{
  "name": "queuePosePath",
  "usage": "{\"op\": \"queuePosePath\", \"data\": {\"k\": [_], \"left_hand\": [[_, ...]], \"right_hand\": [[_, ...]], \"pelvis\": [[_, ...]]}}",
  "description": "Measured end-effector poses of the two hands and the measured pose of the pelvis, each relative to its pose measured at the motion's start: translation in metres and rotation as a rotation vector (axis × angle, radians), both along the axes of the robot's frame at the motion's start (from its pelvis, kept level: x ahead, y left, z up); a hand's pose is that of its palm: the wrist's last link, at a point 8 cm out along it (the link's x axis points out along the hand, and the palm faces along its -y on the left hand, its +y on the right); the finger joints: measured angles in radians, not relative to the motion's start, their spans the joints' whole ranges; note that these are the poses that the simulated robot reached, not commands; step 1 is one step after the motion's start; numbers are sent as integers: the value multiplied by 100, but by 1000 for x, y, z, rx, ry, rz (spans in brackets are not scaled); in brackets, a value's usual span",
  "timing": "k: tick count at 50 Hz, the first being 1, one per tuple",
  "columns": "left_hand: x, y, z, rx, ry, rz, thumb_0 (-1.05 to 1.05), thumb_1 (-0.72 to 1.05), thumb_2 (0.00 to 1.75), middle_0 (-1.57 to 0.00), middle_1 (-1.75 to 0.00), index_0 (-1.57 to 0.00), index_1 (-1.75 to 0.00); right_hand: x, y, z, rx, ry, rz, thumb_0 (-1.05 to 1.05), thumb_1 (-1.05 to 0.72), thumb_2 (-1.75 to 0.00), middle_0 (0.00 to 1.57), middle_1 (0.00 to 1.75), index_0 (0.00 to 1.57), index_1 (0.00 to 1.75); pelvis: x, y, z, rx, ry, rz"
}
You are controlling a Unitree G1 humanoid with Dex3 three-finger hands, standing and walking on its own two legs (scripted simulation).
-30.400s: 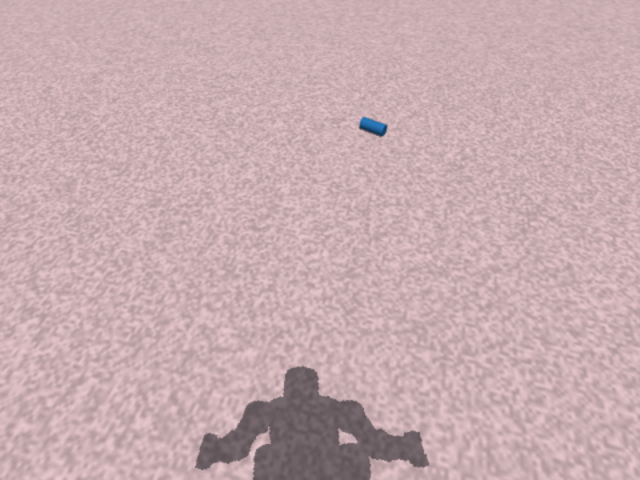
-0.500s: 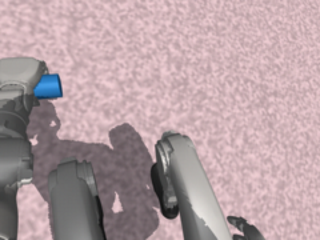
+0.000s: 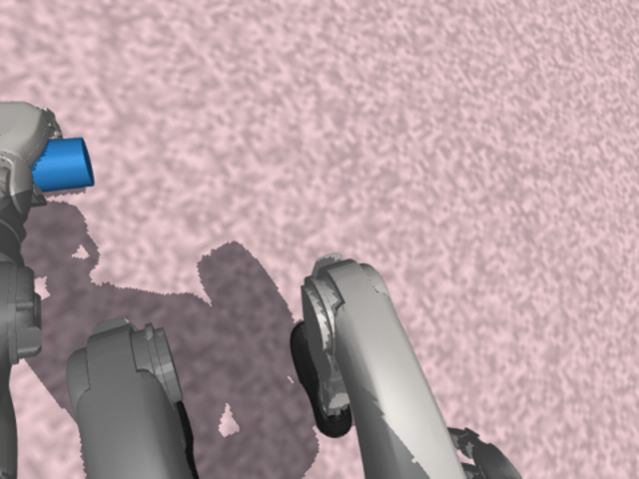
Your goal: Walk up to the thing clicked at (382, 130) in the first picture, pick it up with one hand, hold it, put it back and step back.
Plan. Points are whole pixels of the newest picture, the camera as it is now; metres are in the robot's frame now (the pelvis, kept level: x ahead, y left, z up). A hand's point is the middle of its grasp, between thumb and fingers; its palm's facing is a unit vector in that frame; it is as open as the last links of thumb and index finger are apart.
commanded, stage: lower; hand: left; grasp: from above
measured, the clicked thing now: (25, 168) +0.53 +0.23 -0.19
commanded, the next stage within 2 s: rest in 0.40 s
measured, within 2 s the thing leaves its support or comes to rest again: neither
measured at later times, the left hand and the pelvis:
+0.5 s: hand (42, 182) +0.52 +0.22 -0.21, palm faces -0.47 +0.00 -0.88, open 9.1 cm; pelvis +0.00 +0.00 -0.02, yaw -2 degrees
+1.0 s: hand (55, 188) +0.53 +0.22 -0.26, palm faces -0.49 -0.02 -0.87, open 9.1 cm; pelvis +0.00 +0.01 -0.02, yaw -4 degrees
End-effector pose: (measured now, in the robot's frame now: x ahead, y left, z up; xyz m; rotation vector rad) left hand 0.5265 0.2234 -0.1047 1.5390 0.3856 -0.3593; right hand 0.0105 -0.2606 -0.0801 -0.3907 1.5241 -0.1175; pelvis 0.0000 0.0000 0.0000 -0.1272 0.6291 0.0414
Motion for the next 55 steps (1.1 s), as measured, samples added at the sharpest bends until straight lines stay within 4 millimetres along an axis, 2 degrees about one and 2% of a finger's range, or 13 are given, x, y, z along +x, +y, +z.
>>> {"op": "queuePosePath", "data": {"k": [8, 19, 35, 46, 55], "left_hand": [[0, 2, -8, -1, 16, -7, -1, 13, 36, -81, -45, -81, -40], [-2, -3, -39, -21, 35, -36, -1, 13, 36, -80, -47, -80, -42], [7, -4, -65, -11, 9, -5, -1, 14, 35, -79, -48, -79, -43], [7, -6, -89, -28, 37, -14, -1, 15, 34, -79, -48, -79, -43], [8, -7, -98, -24, 21, -23, -1, 16, 32, -79, -47, -80, -42]], "right_hand": [[3, -1, 0, -6, 9, 15, 0, -92, -90, 20, 29, 20, 30], [-7, -2, 0, -25, 38, 39, 0, -92, -90, 20, 29, 20, 30], [-15, 11, -1, -1, 58, 49, 0, -92, -89, 20, 30, 20, 30], [-13, 13, 7, -2, 68, 90, 0, -91, -89, 20, 30, 20, 30], [-15, 13, 14, -4, 80, 117, 0, -92, -89, 20, 30, 20, 30]], "pelvis": [[1, 1, -3, -8, 0, -1], [-1, 2, -14, -23, -18, -6], [4, 5, -22, -43, -11, -22], [5, 7, -23, -62, -24, -26], [5, 7, -24, -73, -34, -33]]}}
